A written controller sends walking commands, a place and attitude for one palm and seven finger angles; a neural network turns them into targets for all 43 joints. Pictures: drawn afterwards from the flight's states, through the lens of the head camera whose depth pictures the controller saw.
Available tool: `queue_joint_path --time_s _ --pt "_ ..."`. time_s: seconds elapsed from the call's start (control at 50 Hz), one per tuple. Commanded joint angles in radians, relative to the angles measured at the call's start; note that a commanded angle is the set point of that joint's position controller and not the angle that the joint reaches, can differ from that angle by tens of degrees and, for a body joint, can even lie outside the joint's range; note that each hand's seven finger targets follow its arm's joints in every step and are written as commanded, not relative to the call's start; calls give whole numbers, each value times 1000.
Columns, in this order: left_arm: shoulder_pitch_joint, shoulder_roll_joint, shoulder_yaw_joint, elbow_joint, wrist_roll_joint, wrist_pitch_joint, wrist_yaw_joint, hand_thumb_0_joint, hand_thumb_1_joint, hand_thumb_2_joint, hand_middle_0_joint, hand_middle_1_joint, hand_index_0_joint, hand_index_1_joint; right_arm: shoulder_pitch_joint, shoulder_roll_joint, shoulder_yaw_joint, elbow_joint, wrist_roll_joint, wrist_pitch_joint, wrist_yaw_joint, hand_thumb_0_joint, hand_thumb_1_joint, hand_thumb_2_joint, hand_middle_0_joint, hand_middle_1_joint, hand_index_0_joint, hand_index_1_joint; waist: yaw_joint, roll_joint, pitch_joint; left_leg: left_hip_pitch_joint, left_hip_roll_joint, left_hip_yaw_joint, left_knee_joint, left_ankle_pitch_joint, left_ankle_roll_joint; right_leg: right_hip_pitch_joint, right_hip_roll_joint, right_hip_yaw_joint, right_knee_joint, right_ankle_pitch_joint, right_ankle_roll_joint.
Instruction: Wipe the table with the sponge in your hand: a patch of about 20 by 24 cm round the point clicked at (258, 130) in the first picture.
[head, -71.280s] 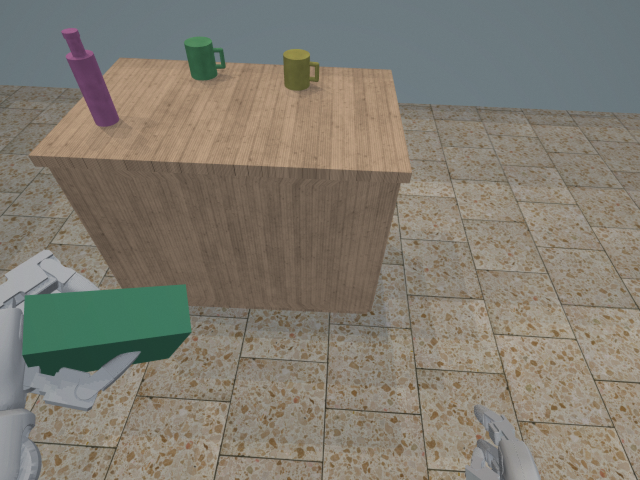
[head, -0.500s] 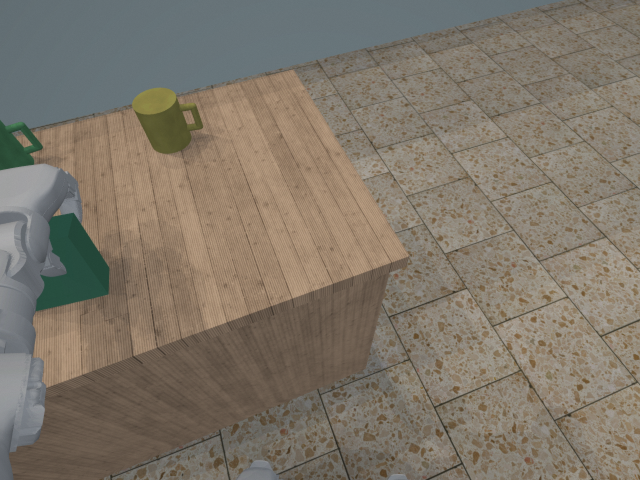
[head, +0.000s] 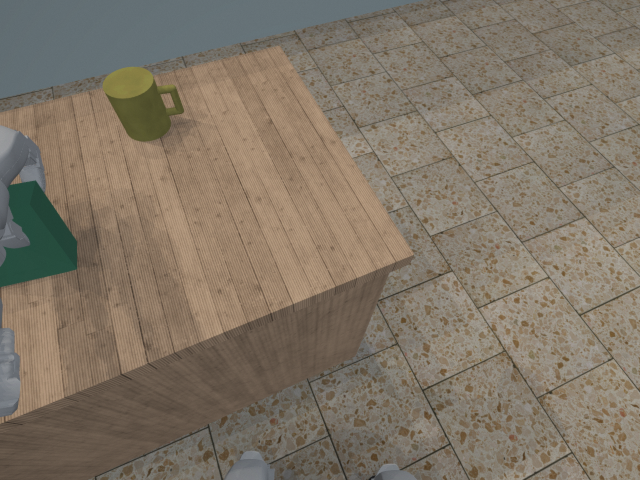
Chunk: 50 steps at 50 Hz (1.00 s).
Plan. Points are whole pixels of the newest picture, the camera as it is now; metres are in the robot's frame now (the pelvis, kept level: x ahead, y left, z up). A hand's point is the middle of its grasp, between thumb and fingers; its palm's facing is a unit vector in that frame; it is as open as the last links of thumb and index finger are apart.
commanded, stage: slide across to the middle lane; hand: left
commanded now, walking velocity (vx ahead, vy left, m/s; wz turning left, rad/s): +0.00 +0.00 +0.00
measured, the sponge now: (18, 247) +0.40 +0.39 +0.01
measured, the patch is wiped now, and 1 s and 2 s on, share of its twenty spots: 0.90 0.90 0.90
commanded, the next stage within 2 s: wipe back along the middle lane in 0.66 s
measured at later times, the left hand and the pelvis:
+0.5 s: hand (24, 180) +0.45 +0.36 +0.09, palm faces -0.12 +0.06 -0.99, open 8.9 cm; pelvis +0.01 +0.02 +0.01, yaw +1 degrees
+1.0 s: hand (71, 169) +0.47 +0.31 +0.08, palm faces -0.10 +0.03 -0.99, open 8.9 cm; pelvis +0.03 +0.01 +0.02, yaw +1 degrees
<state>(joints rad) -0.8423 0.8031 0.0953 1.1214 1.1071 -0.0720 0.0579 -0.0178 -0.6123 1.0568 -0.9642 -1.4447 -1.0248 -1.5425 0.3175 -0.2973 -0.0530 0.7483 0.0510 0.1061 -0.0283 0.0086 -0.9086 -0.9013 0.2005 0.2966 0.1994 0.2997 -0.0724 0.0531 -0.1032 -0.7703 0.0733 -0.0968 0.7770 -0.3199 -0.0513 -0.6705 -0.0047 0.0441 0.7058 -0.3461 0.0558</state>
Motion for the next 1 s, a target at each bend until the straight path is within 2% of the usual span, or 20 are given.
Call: queue_joint_path --time_s 0.0,0.04,0.08,0.2,0.22,0.28,0.3,0.36,0.4,0.46,0.5,0.52,0.56,0.6,0.66,0.7,0.74,0.8,0.86,0.98 --pt "-306 270 70 -142 -12 8 86 0 100 1300 -1200 -1600 -1200 -1600 102 -170 -55 -54 0 -15 -9 0 -900 -900 200 300 200 300 -24 -16 -335 290 -78 104 -55 234 95 90 71 -74 -98 277 -97" --pt "-318 220 34 -186 -11 1 96 0 100 1300 -1200 -1600 -1200 -1600 110 -161 -63 -57 -4 -14 -5 0 -900 -900 200 300 200 300 -30 3 -368 330 -76 104 -52 264 93 89 73 -82 -95 293 -97" --pt "-317 139 -15 -203 -21 8 105 0 100 1300 -1200 -1600 -1200 -1600 101 -153 -66 -52 -4 -15 2 0 -900 -900 200 300 200 300 -37 19 -345 357 -71 100 -64 251 88 64 75 -89 -109 258 -97" --pt "-363 59 -24 -281 -104 42 134 0 100 1300 -1200 -1600 -1200 -1600 57 -138 -70 -39 1 -28 5 0 -900 -900 200 300 200 300 -28 37 -385 442 -65 90 -104 278 83 109 66 -91 -133 266 -96" --pt "-359 69 -22 -259 -100 55 139 0 100 1300 -1200 -1600 -1200 -1600 67 -143 -70 -29 -2 -28 6 0 -900 -900 200 300 200 300 -28 20 -374 449 -64 84 -107 277 82 108 67 -98 -133 260 -95" --pt "-377 10 -84 -223 -95 104 138 0 100 1300 -1200 -1600 -1200 -1600 42 -139 -60 -23 4 -29 11 0 -900 -900 200 300 200 300 -44 21 -295 431 -69 87 -137 212 81 100 62 -102 -159 214 -91" --pt "-399 12 -80 -229 -91 114 133 0 100 1300 -1200 -1600 -1200 -1600 31 -138 -56 -19 5 -32 10 0 -900 -900 200 300 200 300 -38 55 -291 449 -66 79 -147 228 78 96 59 -100 -158 220 -99" --pt "-445 -46 -146 -235 -63 153 123 0 100 1300 -1200 -1600 -1200 -1600 29 -133 -53 -20 2 -32 15 0 -900 -900 200 300 200 300 -52 67 -288 474 -69 74 -154 216 76 83 60 -105 -165 209 -99" --pt "-454 -47 -126 -246 -78 152 115 0 100 1300 -1200 -1600 -1200 -1600 19 -132 -53 -22 0 -36 10 0 -900 -900 200 300 200 300 -43 70 -309 492 -65 70 -158 241 75 103 57 -101 -167 229 -104" --pt "-435 -107 -162 -243 -100 151 106 0 100 1300 -1200 -1600 -1200 -1600 17 -126 -53 -30 -4 -33 11 0 -900 -900 200 300 200 300 -49 32 -335 504 -67 76 -151 261 75 128 57 -104 -171 251 -95" --pt "-433 -99 -142 -244 -105 150 104 0 100 1300 -1200 -1600 -1200 -1600 4 -127 -52 -30 -4 -33 7 0 -900 -900 200 300 200 300 -38 40 -332 508 -66 71 -157 278 71 136 56 -101 -172 262 -100" --pt "-451 -133 -179 -235 -98 159 104 0 100 1300 -1200 -1600 -1200 -1600 10 -127 -51 -30 -6 -31 8 0 -900 -900 200 300 200 300 -51 33 -325 511 -68 71 -157 265 72 125 57 -108 -170 251 -97" --pt "-492 -130 -183 -231 -79 176 114 0 100 1300 -1200 -1600 -1200 -1600 8 -127 -50 -23 -5 -30 12 0 -900 -900 200 300 200 300 -54 31 -314 506 -65 69 -166 254 69 112 57 -112 -169 239 -97" --pt "-469 -83 -123 -220 -66 190 129 0 100 1300 -1200 -1600 -1200 -1600 4 -130 -52 -20 -9 -25 13 0 -900 -900 200 300 200 300 -31 33 -327 505 -65 69 -164 301 68 137 58 -108 -171 271 -103" --pt "-461 -143 -162 -202 -75 212 143 0 100 1300 -1200 -1600 -1200 -1600 1 -122 -51 -27 -11 -17 21 0 -900 -900 200 300 200 300 -39 27 -345 500 -68 82 -155 322 67 157 57 -111 -168 300 -96" --pt "-440 -102 -111 -183 -82 225 150 0 100 1300 -1200 -1600 -1200 -1600 -2 -127 -53 -21 -13 -15 23 0 -900 -900 200 300 200 300 -21 -1 -363 489 -67 83 -154 344 69 193 56 -107 -168 335 -97" --pt "-454 -112 -133 -188 -76 240 152 0 100 1300 -1200 -1600 -1200 -1600 0 -127 -53 -23 -13 -8 26 0 -900 -900 200 300 200 300 -31 -3 -380 489 -71 96 -148 352 72 210 56 -106 -165 365 -91" --pt "-351 -57 -74 -168 -66 252 145 0 100 1300 -1200 -1600 -1200 -1600 -7 -132 -51 -28 -13 -1 32 0 -900 -900 200 300 200 300 7 -1 -397 474 -76 100 -153 385 72 262 54 -106 -157 410 -97" --pt "-307 -127 -134 -192 -67 251 129 0 100 1300 -1200 -1600 -1200 -1600 -11 -125 -55 -41 -10 4 37 0 -900 -900 200 300 200 300 -5 -25 -368 474 -76 110 -150 384 77 260 54 -112 -161 423 -91" --pt "-187 -160 -150 -225 -82 250 103 0 100 1300 -1200 -1600 -1200 -1600 -31 -125 -53 -56 -3 12 40 0 -900 -900 200 300 200 300 9 -56 -319 456 -83 122 -159 363 83 290 53 -110 -174 444 -91"
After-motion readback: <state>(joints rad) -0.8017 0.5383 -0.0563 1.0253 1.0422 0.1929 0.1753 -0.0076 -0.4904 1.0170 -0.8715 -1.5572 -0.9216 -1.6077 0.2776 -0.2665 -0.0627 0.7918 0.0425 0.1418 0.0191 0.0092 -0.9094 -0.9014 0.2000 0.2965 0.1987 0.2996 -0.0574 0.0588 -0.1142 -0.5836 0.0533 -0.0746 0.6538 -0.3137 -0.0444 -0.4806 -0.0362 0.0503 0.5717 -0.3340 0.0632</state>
